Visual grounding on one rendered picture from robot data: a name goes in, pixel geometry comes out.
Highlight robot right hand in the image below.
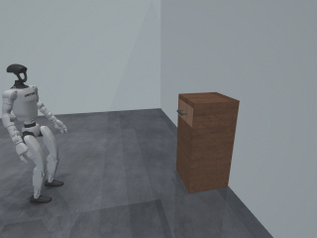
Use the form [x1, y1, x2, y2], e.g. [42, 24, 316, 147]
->
[16, 142, 35, 164]

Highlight robot left hand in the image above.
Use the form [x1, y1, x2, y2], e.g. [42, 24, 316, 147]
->
[53, 119, 67, 134]

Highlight cabinet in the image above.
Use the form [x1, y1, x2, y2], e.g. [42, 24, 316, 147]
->
[176, 92, 240, 193]

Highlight left robot forearm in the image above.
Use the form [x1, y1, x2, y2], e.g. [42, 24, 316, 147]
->
[40, 105, 56, 122]

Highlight drawer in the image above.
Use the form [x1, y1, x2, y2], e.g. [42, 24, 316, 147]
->
[178, 99, 193, 127]

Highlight robot torso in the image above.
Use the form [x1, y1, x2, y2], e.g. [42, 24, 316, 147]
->
[10, 83, 41, 138]

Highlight robot left upper arm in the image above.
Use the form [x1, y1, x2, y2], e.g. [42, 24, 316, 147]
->
[28, 85, 44, 110]

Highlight robot head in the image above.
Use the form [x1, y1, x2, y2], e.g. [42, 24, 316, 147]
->
[6, 63, 30, 89]

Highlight handle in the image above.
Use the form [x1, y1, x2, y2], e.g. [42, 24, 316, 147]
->
[176, 109, 187, 116]

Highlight right robot forearm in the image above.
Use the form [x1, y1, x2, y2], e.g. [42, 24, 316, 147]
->
[2, 114, 24, 145]

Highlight robot right upper arm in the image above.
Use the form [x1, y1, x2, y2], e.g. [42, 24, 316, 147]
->
[1, 89, 18, 122]

